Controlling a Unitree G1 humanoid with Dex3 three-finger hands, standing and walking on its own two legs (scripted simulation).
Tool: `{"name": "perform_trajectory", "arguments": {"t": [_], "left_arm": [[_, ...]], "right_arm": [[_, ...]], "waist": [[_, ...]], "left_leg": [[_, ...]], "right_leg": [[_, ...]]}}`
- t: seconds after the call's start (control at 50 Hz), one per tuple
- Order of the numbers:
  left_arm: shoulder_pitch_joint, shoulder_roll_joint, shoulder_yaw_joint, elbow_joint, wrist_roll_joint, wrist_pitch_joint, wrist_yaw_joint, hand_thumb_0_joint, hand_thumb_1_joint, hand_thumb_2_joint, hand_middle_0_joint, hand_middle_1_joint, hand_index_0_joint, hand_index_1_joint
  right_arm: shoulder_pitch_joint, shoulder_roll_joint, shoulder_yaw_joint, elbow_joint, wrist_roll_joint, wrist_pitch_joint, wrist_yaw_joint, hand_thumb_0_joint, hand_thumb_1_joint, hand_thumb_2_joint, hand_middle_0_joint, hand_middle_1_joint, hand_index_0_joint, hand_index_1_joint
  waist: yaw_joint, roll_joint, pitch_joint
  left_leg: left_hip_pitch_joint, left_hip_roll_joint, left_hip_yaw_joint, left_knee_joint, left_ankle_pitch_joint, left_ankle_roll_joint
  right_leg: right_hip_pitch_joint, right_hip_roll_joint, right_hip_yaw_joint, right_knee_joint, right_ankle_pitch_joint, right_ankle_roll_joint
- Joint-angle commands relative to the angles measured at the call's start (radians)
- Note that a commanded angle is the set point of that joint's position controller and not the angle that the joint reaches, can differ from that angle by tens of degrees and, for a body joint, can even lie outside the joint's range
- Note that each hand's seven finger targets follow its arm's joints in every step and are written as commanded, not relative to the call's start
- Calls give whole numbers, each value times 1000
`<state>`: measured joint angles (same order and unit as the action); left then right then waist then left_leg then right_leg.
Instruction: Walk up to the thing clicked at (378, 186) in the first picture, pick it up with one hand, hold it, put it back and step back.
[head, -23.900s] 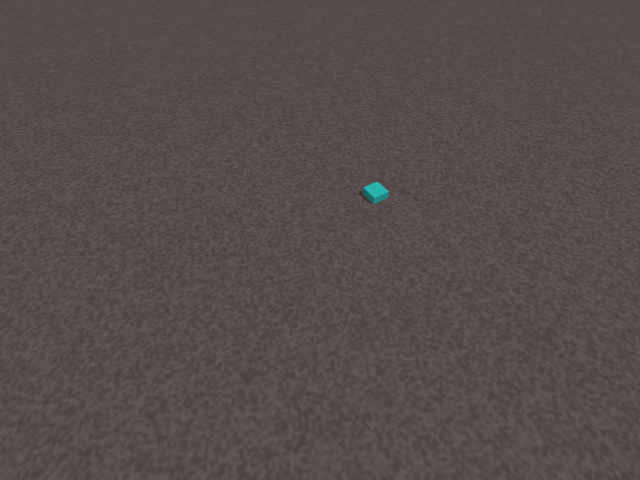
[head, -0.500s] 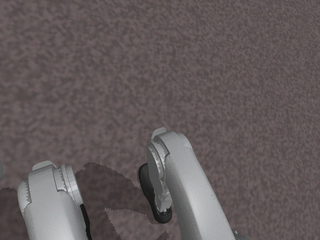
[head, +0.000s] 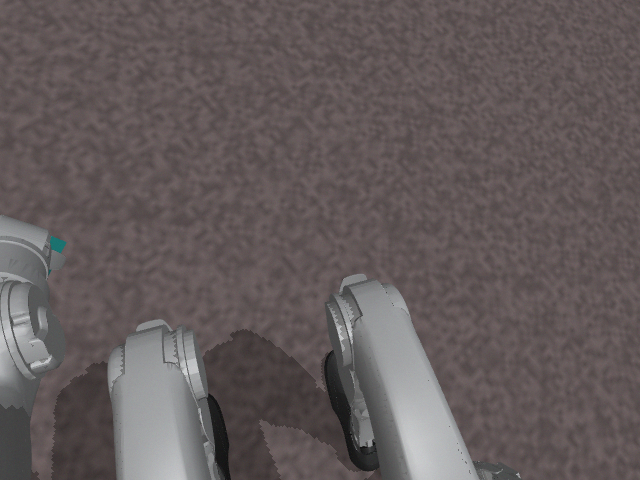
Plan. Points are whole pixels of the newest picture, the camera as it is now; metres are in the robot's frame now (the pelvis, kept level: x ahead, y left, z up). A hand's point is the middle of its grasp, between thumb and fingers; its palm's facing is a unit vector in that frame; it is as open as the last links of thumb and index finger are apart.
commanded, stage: lift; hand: left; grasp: from above
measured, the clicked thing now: (8, 257) +0.44 +0.33 -0.17
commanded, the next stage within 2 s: hold in 1.36 s
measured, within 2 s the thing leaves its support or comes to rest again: neither
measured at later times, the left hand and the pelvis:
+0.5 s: hand out of the picture +0.38 +0.29 +0.05, palm faces -0.18 -0.41 -0.90, open 11.1 cm; pelvis +0.00 -0.01 +0.15, yaw +4 degrees
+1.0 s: hand out of the picture +0.38 +0.24 +0.23, palm faces -0.23 -0.41 -0.88, open 11.2 cm; pelvis +0.06 -0.02 +0.32, yaw +6 degrees
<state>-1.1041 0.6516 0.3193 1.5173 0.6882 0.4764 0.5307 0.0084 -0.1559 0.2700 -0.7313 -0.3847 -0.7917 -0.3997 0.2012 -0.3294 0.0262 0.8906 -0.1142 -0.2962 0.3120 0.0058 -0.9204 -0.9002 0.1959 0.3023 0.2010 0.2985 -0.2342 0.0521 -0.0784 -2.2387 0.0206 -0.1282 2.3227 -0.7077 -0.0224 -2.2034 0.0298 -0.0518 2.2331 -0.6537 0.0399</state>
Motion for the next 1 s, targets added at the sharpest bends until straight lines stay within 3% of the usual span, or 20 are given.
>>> {"name": "perform_trajectory", "arguments": {"t": [0.0, 0.04, 0.08, 0.1, 0.14, 0.18, 0.24, 0.3, 0.36, 0.38, 0.42, 0.44, 0.46, 0.5, 0.54, 0.58, 0.62, 0.7, 0.86, 0.98], "left_arm": [[-278, 227, -49, -196, 9, 11, 6, 0, 870, 615, -1237, -485, -1231, -492], [-294, 214, -57, -272, 10, 19, -4, 0, 881, 639, -1257, -470, -1245, -485], [-293, 165, -94, -287, 11, 31, -18, 0, 876, 643, -1258, -473, -1244, -489], [-280, 147, -110, -286, 15, 40, -23, 0, 871, 630, -1256, -473, -1244, -487], [-257, 132, -129, -295, -5, 56, -34, 0, 847, 588, -1224, -468, -1220, -474], [-243, 110, -140, -374, -26, 67, -45, 0, 807, 535, -1198, -429, -1193, -436], [-177, 76, -179, -421, -42, 102, -77, 0, 785, 525, -1204, -377, -1188, -396], [-116, 72, -199, -508, -40, 131, -95, 0, 770, 548, -1222, -333, -1190, -368], [-36, 36, -236, -554, -25, 165, -115, 0, 737, 577, -1209, -333, -1170, -376], [-29, 61, -234, -596, -22, 169, -114, 0, 733, 613, -1208, -352, -1164, -399], [-4, 6, -255, -638, -30, 182, -115, 0, 713, 612, -1196, -364, -1154, -410], [3, 11, -258, -675, -27, 189, -114, 0, 690, 634, -1189, -354, -1139, -408], [34, -32, -281, -662, -32, 200, -114, 0, 676, 613, -1175, -359, -1129, -409], [49, -37, -280, -692, -31, 215, -107, 0, 636, 618, -1152, -350, -1100, -406], [75, -110, -310, -658, -38, 225, -100, 0, 635, 649, -1150, -368, -1097, -425], [37, -91, -305, -701, -42, 227, -91, 0, 647, 707, -1170, -375, -1108, -443], [82, -139, -330, -649, -48, 236, -94, 0, 631, 729, -1165, -387, -1100, -459], [52, -192, -357, -608, -70, 242, -93, 0, 657, 761, -1189, -392, -1120, -467], [87, -220, -372, -498, -73, 240, -85, 0, 615, 682, -1135, -405, -1080, -465], [66, -238, -369, -553, -82, 243, -61, 0, 664, 695, -1152, -444, -1105, -495]], "right_arm": [[233, -221, -95, 30, 30, 14, -22, 0, -907, -901, 200, 299, 200, 299], [216, -218, -101, 19, 40, 22, -34, 0, -904, -900, 200, 299, 200, 299], [214, -206, -99, 32, 45, 30, -45, 0, -907, -901, 200, 299, 200, 299], [188, -212, -103, 4, 51, 28, -54, 0, -908, -901, 200, 299, 200, 299], [169, -205, -100, -9, 53, 31, -72, 0, -906, -901, 200, 299, 200, 299], [153, -194, -101, -22, 63, 36, -88, 0, -905, -900, 200, 300, 200, 300], [111, -180, -93, -44, 78, 45, -120, 0, -903, -901, 200, 299, 200, 299], [75, -168, -85, -75, 95, 59, -156, 0, -902, -900, 200, 300, 200, 300], [55, -149, -74, -90, 110, 70, -187, 0, -901, -901, 200, 300, 200, 300], [41, -150, -71, -100, 115, 74, -198, 0, -899, -900, 200, 299, 200, 299], [33, -134, -69, -105, 126, 78, -220, 0, -900, -900, 200, 299, 200, 299], [25, -136, -68, -108, 132, 80, -230, 0, -900, -901, 200, 299, 199, 299], [24, -127, -64, -106, 135, 82, -238, 0, -899, -901, 200, 299, 200, 299], [20, -128, -63, -102, 145, 85, -256, 0, -898, -900, 200, 299, 199, 299], [27, -115, -61, -88, 148, 86, -268, 0, -895, -899, 200, 299, 199, 299], [30, -119, -63, -80, 154, 89, -281, 0, -891, -898, 200, 299, 199, 299], [38, -105, -60, -67, 159, 86, -289, 0, -892, -899, 200, 299, 199, 299], [40, -90, -60, -55, 160, 81, -302, 0, -889, -899, 200, 299, 199, 299], [63, -61, -51, -73, 155, 82, -310, 0, -895, -901, 200, 299, 199, 299], [92, -60, -53, -96, 147, 98, -301, 0, -892, -898, 200, 299, 200, 299]], "waist": [[23, 234, -778], [33, 257, -803], [9, 206, -762], [14, 180, -765], [19, 147, -730], [45, 162, -764], [53, 143, -740], [92, 141, -733], [86, 81, -722], [101, 72, -725], [111, 98, -728], [116, 105, -748], [111, 94, -713], [121, 110, -700], [101, 74, -654], [114, 109, -650], [109, 67, -611], [108, 64, -539], [131, 10, -441], [139, -23, -522]], "left_leg": [[535, -12, 96, -325, 212, 31], [604, -13, 85, -355, 210, 26], [589, -14, 95, -369, 188, 33], [589, -15, 98, -379, 179, 34], [568, -21, 109, -419, 131, 37], [624, -25, 107, -461, 116, 32], [683, -26, 94, -542, 67, 27], [733, -25, 94, -617, 64, 24], [773, -22, 105, -672, 99, 28], [774, -24, 95, -703, 86, 28], [864, -19, 99, -755, 100, 23], [924, -18, 94, -787, 109, 19], [945, -15, 92, -814, 116, 17], [1045, -12, 94, -870, 146, 15], [1094, -7, 96, -916, 182, 17], [1184, -5, 94, -976, 208, 13], [1220, -4, 99, -1018, 230, 19], [1285, -5, 112, -1099, 284, 19], [1364, -23, 150, -1223, 407, 29], [1471, -31, 161, -1304, 520, 29]], "right_leg": [[428, 17, -66, -277, 199, -68], [408, 11, -64, -291, 192, -72], [438, 15, -56, -339, 177, -68], [453, 16, -49, -364, 168, -67], [496, 19, -31, -424, 101, -64], [523, 15, -23, -466, 71, -66], [559, 17, -16, -533, 14, -66], [628, 16, -6, -599, 10, -65], [735, 22, 8, -675, 43, -59], [764, 22, 17, -700, 19, -57], [806, 22, 14, -737, 44, -60], [840, 20, 13, -762, 53, -62], [866, 20, 11, -782, 64, -62], [905, 17, 1, -822, 114, -66], [960, 17, -6, -868, 168, -63], [1007, 15, -8, -918, 193, -67], [1078, 19, -2, -976, 217, -64], [1170, 17, 6, -1061, 263, -60], [1385, 13, 34, -1233, 385, -45], [1587, -1, 52, -1309, 596, -27]]}}
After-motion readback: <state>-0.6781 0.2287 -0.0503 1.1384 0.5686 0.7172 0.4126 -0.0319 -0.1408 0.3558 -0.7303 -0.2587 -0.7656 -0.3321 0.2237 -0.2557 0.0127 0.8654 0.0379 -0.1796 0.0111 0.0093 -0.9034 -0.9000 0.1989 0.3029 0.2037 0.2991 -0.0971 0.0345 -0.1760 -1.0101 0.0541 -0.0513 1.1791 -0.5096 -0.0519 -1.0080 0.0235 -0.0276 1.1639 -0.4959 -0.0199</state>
